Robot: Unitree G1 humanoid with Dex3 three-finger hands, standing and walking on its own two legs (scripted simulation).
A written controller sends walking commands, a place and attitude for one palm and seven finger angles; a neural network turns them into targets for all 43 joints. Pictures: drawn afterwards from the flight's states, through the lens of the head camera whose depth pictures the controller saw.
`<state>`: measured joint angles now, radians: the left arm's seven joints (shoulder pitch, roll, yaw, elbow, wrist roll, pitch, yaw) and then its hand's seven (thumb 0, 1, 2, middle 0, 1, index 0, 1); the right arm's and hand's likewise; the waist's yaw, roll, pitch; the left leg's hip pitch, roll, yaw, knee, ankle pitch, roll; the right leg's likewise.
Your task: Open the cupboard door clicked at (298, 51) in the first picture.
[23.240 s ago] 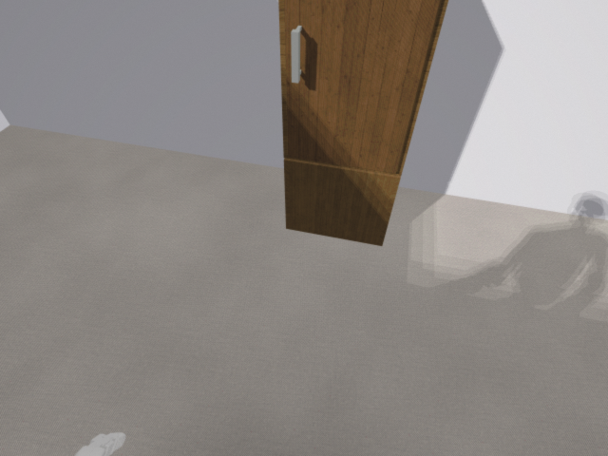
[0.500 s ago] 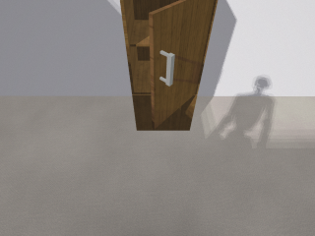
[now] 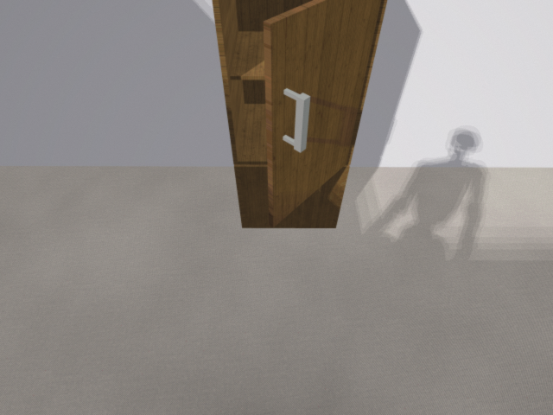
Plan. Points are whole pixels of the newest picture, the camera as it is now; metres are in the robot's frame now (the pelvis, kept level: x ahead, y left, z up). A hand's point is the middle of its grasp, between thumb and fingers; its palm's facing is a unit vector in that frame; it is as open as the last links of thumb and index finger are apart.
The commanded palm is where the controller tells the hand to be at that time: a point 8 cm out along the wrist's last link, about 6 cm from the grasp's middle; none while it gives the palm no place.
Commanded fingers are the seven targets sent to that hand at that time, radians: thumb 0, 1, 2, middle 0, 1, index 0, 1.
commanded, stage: look to check the result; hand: left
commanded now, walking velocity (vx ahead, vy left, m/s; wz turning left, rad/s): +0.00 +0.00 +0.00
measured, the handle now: (294, 120) +0.70 +0.00 +0.03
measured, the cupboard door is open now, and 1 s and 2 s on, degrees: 48 48 48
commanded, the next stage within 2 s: walk to a spot facing it in 0.18 s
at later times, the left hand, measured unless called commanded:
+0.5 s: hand out of the picture +0.07 +0.20 -0.17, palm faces -0.04 -0.96 -0.29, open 7.4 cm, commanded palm none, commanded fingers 0.00 0.90 0.90 -0.20 -0.30 -0.20 -0.30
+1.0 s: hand out of the picture +0.08 +0.14 -0.16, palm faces -0.23 -0.93 -0.28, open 7.4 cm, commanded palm none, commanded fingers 0.00 0.90 0.90 -0.20 -0.30 -0.20 -0.30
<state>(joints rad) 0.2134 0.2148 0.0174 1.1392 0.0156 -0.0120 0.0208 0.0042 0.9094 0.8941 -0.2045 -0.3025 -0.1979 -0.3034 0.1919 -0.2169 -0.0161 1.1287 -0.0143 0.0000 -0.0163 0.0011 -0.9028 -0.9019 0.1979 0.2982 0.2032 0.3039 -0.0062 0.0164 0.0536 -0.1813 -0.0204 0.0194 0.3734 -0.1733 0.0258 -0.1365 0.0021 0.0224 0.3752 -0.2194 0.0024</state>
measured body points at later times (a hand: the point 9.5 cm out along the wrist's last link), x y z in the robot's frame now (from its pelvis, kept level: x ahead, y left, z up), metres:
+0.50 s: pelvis +0.01 -0.01 +0.00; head +0.04 -0.02 +0.45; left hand +0.07 +0.25 -0.15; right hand +0.06 -0.28 -0.15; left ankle +0.02 +0.10 -0.75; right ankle -0.01 -0.12 -0.75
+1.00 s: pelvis +0.00 -0.05 +0.00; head +0.06 -0.09 +0.44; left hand +0.09 +0.19 -0.14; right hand +0.04 -0.32 -0.15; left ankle +0.02 +0.13 -0.66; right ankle -0.01 -0.11 -0.75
